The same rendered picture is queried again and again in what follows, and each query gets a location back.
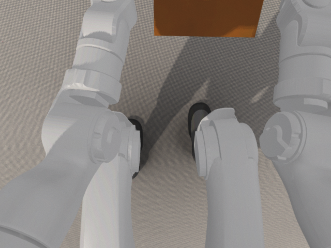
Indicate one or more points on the robot left upper arm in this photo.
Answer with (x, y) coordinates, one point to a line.
(38, 207)

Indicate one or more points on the robot right shin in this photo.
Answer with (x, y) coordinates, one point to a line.
(227, 113)

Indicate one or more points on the robot right upper arm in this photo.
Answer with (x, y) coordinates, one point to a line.
(299, 146)

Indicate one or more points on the robot left forearm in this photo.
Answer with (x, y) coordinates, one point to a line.
(100, 55)

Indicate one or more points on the carton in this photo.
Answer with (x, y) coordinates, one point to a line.
(207, 18)

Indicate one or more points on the robot right forearm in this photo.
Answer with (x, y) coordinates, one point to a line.
(304, 81)

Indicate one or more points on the robot left foot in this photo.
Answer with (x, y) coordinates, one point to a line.
(138, 128)

